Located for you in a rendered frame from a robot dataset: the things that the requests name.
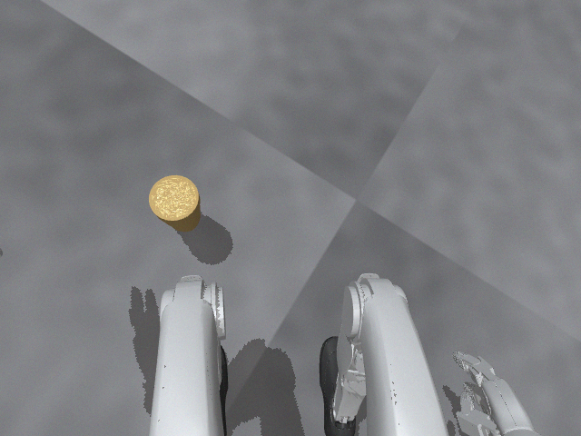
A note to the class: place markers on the right robot hand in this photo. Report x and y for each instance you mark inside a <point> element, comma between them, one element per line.
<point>502,409</point>

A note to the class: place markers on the right robot foot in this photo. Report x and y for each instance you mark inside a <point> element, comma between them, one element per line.
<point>328,377</point>

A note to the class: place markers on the cup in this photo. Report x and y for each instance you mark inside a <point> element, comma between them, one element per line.
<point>175,200</point>

